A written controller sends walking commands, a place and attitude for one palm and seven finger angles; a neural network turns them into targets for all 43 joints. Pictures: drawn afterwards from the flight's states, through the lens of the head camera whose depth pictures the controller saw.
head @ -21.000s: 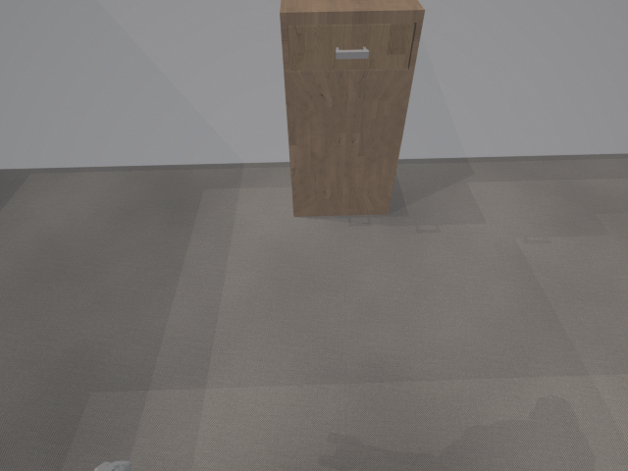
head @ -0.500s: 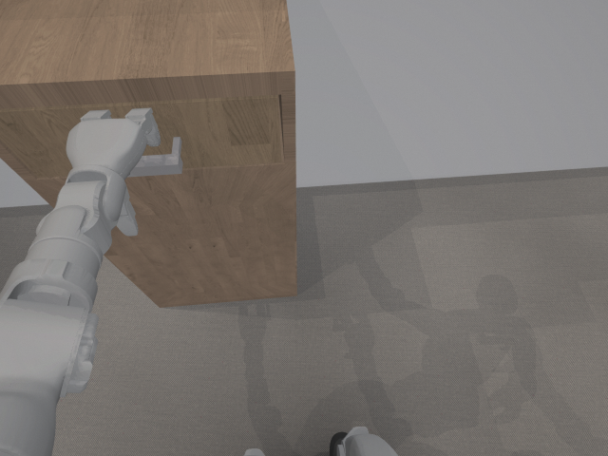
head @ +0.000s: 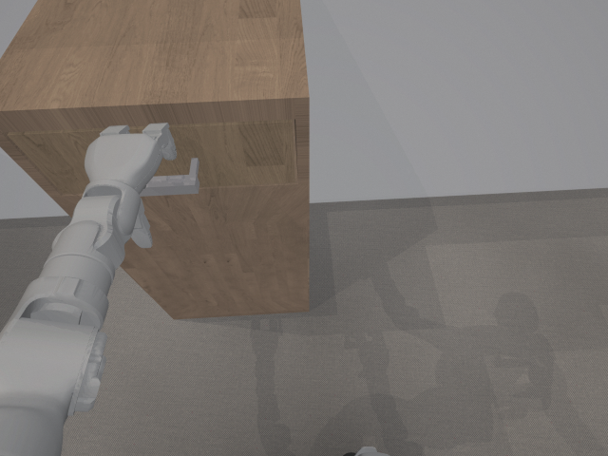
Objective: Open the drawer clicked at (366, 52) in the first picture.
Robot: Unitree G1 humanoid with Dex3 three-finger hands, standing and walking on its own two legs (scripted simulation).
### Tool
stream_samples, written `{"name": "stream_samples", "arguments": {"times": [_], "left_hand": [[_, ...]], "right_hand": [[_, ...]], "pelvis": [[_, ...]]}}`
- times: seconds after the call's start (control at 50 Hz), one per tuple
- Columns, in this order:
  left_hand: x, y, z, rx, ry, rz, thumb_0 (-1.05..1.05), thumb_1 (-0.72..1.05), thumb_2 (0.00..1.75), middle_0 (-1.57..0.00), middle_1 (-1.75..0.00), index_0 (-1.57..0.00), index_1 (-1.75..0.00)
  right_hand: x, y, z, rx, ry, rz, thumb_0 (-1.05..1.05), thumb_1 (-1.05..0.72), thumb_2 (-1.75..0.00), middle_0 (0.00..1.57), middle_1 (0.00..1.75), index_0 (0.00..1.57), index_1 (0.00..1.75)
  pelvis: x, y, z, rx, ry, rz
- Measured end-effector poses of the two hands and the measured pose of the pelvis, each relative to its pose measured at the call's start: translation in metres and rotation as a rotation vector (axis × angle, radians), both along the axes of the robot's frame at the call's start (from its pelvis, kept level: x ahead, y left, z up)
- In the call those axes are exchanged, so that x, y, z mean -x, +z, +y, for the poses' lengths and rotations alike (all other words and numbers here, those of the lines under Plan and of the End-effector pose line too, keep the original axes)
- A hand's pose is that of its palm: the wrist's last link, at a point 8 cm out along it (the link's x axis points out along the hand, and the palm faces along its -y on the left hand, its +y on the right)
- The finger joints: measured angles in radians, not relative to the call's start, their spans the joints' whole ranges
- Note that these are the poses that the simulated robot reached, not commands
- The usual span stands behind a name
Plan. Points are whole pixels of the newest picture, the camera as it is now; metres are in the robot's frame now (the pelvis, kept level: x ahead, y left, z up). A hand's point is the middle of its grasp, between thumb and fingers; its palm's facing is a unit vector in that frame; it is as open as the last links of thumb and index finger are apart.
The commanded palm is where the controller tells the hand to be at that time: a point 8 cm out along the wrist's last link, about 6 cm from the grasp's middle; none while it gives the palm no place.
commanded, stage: re-aim the fingers above the handle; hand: left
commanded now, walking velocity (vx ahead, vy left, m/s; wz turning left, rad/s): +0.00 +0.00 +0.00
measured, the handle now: (164, 175) +0.52 +0.22 +0.02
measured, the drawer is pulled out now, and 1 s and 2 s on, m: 0.00 0.00 0.00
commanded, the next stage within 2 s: lower the fingers behind the handle in 1.86 s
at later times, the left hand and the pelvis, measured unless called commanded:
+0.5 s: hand (143, 177) +0.47 +0.22 +0.07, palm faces -0.04 +0.00 -1.00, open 13.5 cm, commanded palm +0.47 +0.21 +0.13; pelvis -0.01 +0.00 +0.00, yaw +0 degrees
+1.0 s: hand (149, 172) +0.47 +0.21 +0.08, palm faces -0.02 +0.01 -1.00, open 13.6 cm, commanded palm +0.46 +0.20 +0.14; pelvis -0.01 +0.00 +0.00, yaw +0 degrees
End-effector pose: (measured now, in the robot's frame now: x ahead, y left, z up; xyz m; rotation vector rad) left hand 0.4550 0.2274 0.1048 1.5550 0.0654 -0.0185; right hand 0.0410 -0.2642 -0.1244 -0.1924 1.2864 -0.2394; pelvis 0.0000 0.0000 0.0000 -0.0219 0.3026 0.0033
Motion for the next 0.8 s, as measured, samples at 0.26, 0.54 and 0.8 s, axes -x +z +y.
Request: {"name": "stream_samples", "arguments": {"times": [0.26, 0.54, 0.8], "left_hand": [[0.001, 0.01, -0.005, -0.025, 0.021, -0.008, 0.0, -0.49, 0.3, -0.35, -1.21, -0.39, -1.22], [0.0, 0.018, -0.011, -0.021, 0.006, -0.013, 0.0, -0.49, 0.3, -0.37, -1.21, -0.38, -1.21], [0.0, 0.02, -0.013, -0.029, 0.012, -0.013, 0.0, -0.49, 0.3, -0.37, -1.21, -0.39, -1.22]], "right_hand": [[0.037, 0.001, -0.005, 0.003, -0.042, 0.055, 0.01, -0.91, -0.9, 0.2, 0.3, 0.2, 0.3], [0.052, 0.006, -0.009, 0.024, -0.045, 0.048, 0.01, -0.91, -0.9, 0.2, 0.3, 0.2, 0.3], [0.042, 0.004, -0.004, 0.01, -0.034, 0.012, 0.01, -0.91, -0.9, 0.2, 0.3, 0.2, 0.3]], "pelvis": [[0.008, 0.001, -0.002, -0.004, -0.002, -0.015], [0.015, 0.002, -0.002, -0.006, -0.001, -0.018], [0.016, 0.002, -0.001, -0.007, -0.002, -0.022]]}}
